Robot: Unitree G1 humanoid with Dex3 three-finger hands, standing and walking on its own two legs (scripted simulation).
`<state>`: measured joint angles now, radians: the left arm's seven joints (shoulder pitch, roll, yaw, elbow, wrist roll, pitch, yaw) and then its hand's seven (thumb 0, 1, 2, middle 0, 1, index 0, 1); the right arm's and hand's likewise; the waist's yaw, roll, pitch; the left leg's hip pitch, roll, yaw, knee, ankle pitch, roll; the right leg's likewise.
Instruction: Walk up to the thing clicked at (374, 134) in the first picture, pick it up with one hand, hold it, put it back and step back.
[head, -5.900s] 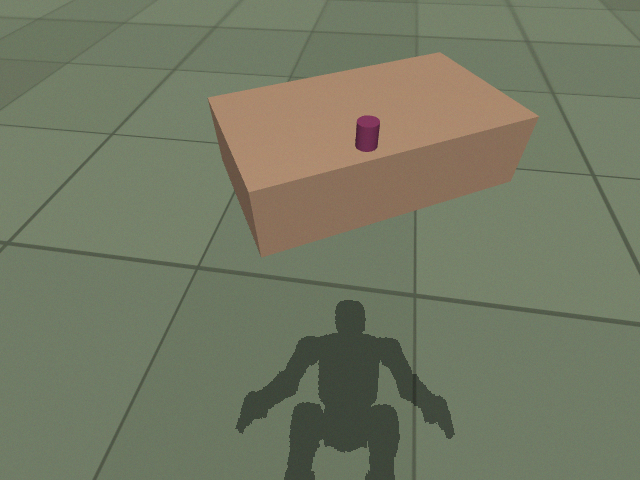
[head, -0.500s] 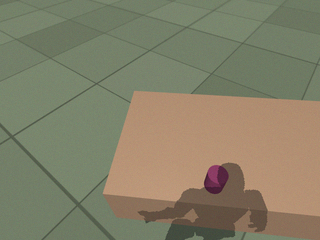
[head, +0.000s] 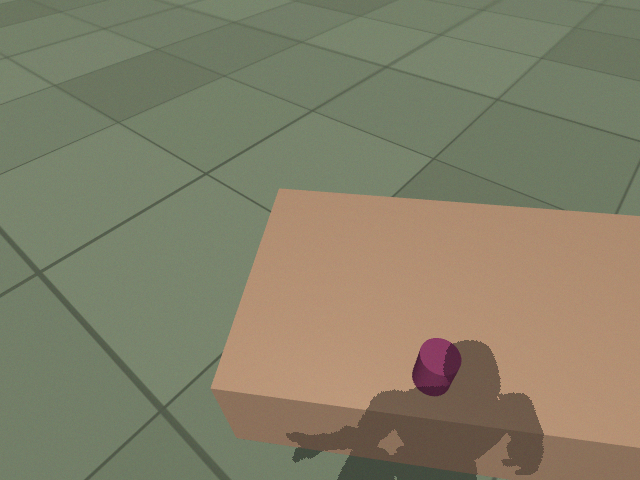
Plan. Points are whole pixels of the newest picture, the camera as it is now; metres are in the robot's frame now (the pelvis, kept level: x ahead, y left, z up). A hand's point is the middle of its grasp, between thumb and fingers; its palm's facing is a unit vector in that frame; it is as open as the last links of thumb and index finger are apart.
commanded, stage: stand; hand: right
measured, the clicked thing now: (435, 367) +0.47 -0.22 -0.37
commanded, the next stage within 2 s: go down in 1.56 s
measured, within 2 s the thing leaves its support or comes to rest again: neither
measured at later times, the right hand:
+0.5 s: hand out of the picture +0.06 -0.26 -0.16, palm faces -0.02 +0.94 -0.33, open 7.4 cm
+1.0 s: hand out of the picture +0.09 -0.26 -0.16, palm faces -0.03 +0.94 -0.34, open 7.4 cm
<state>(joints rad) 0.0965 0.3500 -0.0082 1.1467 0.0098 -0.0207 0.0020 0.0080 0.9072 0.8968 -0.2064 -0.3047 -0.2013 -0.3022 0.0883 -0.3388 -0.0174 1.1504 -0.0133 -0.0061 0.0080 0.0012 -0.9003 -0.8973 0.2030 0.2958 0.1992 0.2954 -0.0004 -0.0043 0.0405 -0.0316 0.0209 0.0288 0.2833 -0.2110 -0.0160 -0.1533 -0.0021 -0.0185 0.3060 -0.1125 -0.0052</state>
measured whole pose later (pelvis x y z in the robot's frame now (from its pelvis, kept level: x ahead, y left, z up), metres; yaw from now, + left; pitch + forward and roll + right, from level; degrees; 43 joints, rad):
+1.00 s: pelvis +0.01 -0.01 +0.00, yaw +1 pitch -2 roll +0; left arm 0.09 0.35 -0.01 1.14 0.01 -0.02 0.00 0.01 0.91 0.90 -0.21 -0.30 -0.20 -0.30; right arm 0.11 -0.35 0.00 1.13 -0.01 -0.01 0.00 0.00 -0.90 -0.90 0.20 0.30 0.20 0.30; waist 0.00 0.00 0.04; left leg -0.02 0.03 0.02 0.28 -0.23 -0.03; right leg -0.14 0.01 -0.03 0.31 -0.14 -0.01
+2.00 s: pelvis +0.00 -0.01 -0.02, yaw +1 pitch +4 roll +1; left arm 0.25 0.24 -0.01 0.75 -0.03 -0.03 0.06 0.01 0.91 0.91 -0.21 -0.31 -0.21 -0.31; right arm -0.05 -0.37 -0.19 0.99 -0.08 0.09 0.04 0.00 -0.23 -0.29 0.08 0.06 0.07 0.06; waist 0.03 0.01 0.00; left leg -0.29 0.01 0.01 0.52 -0.31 -0.02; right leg -0.41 -0.02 -0.03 0.56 -0.22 -0.01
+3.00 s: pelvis +0.01 +0.00 -0.06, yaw -1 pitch +11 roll +2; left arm 0.26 0.27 -0.01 0.62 -0.01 -0.16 0.18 0.01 0.89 0.90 -0.20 -0.30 -0.20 -0.30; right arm 0.23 -0.47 -0.37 0.44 0.04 0.23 0.25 -0.01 0.55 -0.06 0.03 0.06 0.04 0.05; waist 0.02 -0.02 -0.10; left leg -0.56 -0.01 0.07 0.87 -0.51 0.00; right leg -0.73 -0.03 0.04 0.93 -0.41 0.00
